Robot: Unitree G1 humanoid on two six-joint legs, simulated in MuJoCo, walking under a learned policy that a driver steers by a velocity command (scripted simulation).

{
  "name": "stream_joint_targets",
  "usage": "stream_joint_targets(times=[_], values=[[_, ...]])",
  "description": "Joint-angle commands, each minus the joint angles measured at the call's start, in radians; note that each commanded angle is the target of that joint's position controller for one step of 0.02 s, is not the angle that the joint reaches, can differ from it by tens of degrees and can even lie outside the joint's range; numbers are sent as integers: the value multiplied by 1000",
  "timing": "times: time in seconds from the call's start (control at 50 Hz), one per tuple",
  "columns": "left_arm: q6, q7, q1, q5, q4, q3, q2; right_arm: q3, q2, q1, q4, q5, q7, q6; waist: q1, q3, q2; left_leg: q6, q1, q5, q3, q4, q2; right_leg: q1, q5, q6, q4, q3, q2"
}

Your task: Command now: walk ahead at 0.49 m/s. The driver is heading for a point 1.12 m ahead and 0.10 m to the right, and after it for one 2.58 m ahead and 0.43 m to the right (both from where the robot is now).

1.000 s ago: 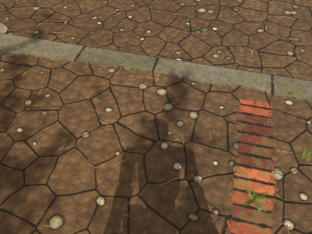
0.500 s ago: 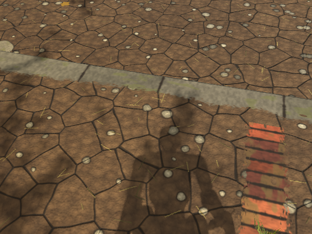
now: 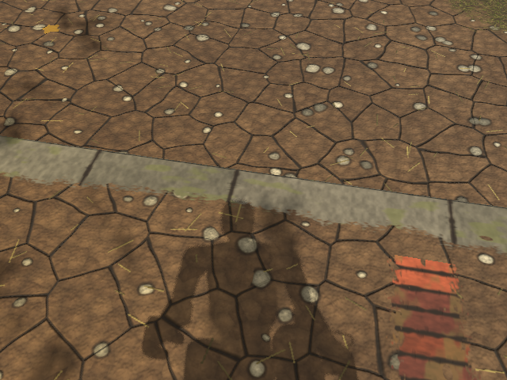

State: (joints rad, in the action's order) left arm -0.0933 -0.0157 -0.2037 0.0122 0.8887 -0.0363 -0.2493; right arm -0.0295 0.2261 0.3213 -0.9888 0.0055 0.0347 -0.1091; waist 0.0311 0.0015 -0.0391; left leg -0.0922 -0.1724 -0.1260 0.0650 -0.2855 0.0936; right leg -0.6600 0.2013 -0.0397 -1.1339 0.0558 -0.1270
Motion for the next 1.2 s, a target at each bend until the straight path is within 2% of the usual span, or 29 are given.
stream_joint_targets(times=[0.02,0.1,0.2,0.24,0.26,0.28,0.3,0.32,0.34,0.36,0.38,0.4,0.44,0.46,0.52,0.64,0.74,0.8,0.82,0.84,0.86,0.88,0.9,0.92,0.94,0.96,1.0,1.06,1.2], values=[[4,-6,-33,-12,-43,-13,-44,-21,133,-41,55,-2,-20,-17,-47,54,75,-171,-105,73,-207,203,-280,-20,-161,27,146,2,-42],[-7,6,129,-3,-84,-6,-28,-26,161,39,38,-18,-34,-4,12,54,77,-127,-20,85,-158,185,-264,16,-306,35,432,-38,5],[-17,36,249,10,-134,-3,-44,-32,170,111,5,-27,-36,17,47,81,92,-112,145,59,-179,111,-328,10,-214,14,580,-42,33],[-26,46,221,10,-138,-10,-67,-38,183,101,3,-27,-39,28,18,65,106,-96,187,117,-193,54,-351,72,-134,-15,621,-52,51],[-30,47,161,9,-125,-21,-87,-39,189,80,8,-26,-39,33,-22,33,116,-81,187,244,-180,-15,-341,167,-108,-32,642,-76,77],[-32,44,22,7,-83,-44,-125,-33,174,64,14,-21,-39,39,-90,-47,105,-58,163,402,-137,-179,-289,348,-103,-58,661,-99,109],[-34,36,-185,0,-34,-71,-203,-15,133,55,39,-5,-38,38,-166,-199,35,-20,2,327,-77,-471,-227,650,-123,-121,638,33,-10],[-24,37,-302,-11,-6,-97,-303,21,13,164,48,-7,-29,15,-140,-333,-223,58,-430,-94,-16,-863,-49,1038,34,-276,715,479,-244],[-24,39,-304,-9,-7,-71,-212,8,74,144,36,-23,-25,-11,-150,-368,-205,43,-559,-406,-171,-1023,-55,1050,99,-281,833,679,-276],[-26,39,-207,-6,-24,-52,-159,-14,157,58,66,-48,-21,-26,-128,-225,-146,20,-632,-344,-183,-1066,-114,926,82,-232,841,538,-249],[-24,40,-108,-6,-49,-39,-125,-16,162,-5,83,-48,-26,-27,-96,-148,-66,15,-602,-251,-152,-1032,-171,781,-3,-205,860,395,-209],[-24,46,-48,-11,-57,-29,-96,-19,147,-38,89,-33,-31,-20,-69,-81,-15,20,-565,-185,-140,-965,-203,652,-74,-193,901,302,-166],[-29,53,-21,-18,-46,-21,-64,-24,110,-6,80,-22,-36,9,-19,-45,-43,29,-458,-118,-137,-879,-236,526,-144,-174,960,190,-106],[-32,53,-39,-17,-34,-23,-72,-23,91,8,75,-21,-38,20,-11,-35,-39,36,-447,-102,-127,-859,-236,503,-194,-182,976,154,-95],[-32,39,-96,-18,-1,-34,-111,-28,92,-69,106,-13,-42,31,-15,6,-11,61,-534,3,-122,-741,-242,517,-304,-194,1003,94,-93],[-15,14,-182,-5,38,-35,-128,-22,65,-287,168,-15,-28,21,-75,51,-19,72,-528,235,-80,-400,-205,564,-256,-157,1030,10,-63],[3,8,-250,3,84,-42,-136,-16,70,-408,217,-26,-3,10,-103,96,-23,47,-553,178,-78,-274,-185,709,-253,-150,980,15,-121],[17,2,-225,6,87,-52,-154,-25,98,-377,221,-27,10,0,-64,66,-40,11,-453,73,-56,-232,-155,760,-400,-128,897,13,-144],[21,1,-203,5,83,-54,-163,-38,120,-311,206,-26,9,-3,-24,23,-55,-5,-339,51,-27,-224,-122,754,-561,-116,824,-1,-131],[27,1,-184,2,78,-49,-151,-60,155,-167,160,-24,5,-2,48,-59,-48,-29,-145,58,3,-210,-85,716,-692,-93,660,-38,-84],[27,2,-179,-9,59,-35,-123,-84,219,24,110,-17,-5,-1,118,-193,6,-80,162,83,-104,-244,-180,540,-565,-59,397,-77,-28],[6,14,-297,-13,48,0,-5,-109,320,151,85,-1,-10,6,86,-346,251,-244,562,-55,-563,-181,-441,119,-79,18,-19,-104,147],[-22,20,-287,2,65,-3,-31,-85,249,148,84,-9,-7,8,90,-411,281,-269,596,-136,-813,-29,-493,-20,361,10,-181,53,180],[-38,24,-192,30,36,-27,-118,-68,195,59,96,-18,-8,5,77,-251,223,-209,467,-161,-672,-15,-459,-111,317,-12,-238,65,115],[-42,19,-119,34,15,-29,-130,-56,157,-35,120,-18,-8,5,47,-153,146,-171,304,-106,-527,6,-422,-100,217,-21,-201,32,56],[-36,11,-82,21,9,-35,-122,-45,124,-102,128,-10,-4,4,14,-79,90,-150,152,-34,-425,42,-380,-55,142,-19,-133,13,18],[-6,2,-122,7,18,-40,-81,-35,89,-133,119,4,3,-2,-42,-43,127,-128,-1,24,-313,106,-321,64,66,-16,-46,17,-22],[18,-2,-110,4,12,-42,-57,-45,128,-84,88,4,-9,-9,-57,-6,111,-148,-37,120,-226,156,-312,31,-17,5,37,5,-32],[18,20,95,9,-52,-39,-40,-47,149,-8,50,6,-43,-5,4,45,94,-85,62,181,-51,186,-298,-51,-325,5,373,3,13]])
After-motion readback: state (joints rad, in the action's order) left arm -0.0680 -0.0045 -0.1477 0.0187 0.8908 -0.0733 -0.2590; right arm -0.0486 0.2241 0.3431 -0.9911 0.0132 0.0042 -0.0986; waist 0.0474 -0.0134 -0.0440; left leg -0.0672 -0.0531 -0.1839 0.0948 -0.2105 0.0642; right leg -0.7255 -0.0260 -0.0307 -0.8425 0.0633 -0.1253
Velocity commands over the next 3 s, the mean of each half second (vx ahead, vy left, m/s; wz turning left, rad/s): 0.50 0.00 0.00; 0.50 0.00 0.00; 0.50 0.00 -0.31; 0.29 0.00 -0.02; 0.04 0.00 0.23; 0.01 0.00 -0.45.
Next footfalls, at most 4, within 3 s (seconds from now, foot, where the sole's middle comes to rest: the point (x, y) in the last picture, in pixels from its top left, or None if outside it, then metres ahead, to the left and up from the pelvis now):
0.30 right None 0.34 -0.17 -0.78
0.86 left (229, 335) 0.65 0.08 -0.78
1.44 right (305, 243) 0.95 -0.17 -0.78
1.90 left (255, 197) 1.15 -0.02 -0.78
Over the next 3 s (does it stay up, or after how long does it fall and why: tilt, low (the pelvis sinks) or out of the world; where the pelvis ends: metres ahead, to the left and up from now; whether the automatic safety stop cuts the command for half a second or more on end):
stays up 1.05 -0.16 -0.02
